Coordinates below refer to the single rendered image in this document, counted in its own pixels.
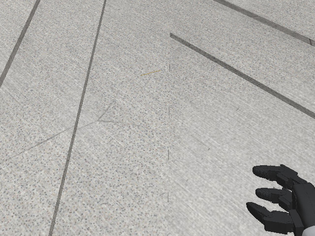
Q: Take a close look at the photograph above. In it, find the robot right forearm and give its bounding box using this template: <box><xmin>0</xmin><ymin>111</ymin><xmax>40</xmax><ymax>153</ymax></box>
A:
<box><xmin>302</xmin><ymin>225</ymin><xmax>315</xmax><ymax>236</ymax></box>

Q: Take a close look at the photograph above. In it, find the robot right hand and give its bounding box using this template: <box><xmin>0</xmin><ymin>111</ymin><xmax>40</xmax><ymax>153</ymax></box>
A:
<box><xmin>246</xmin><ymin>164</ymin><xmax>315</xmax><ymax>236</ymax></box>

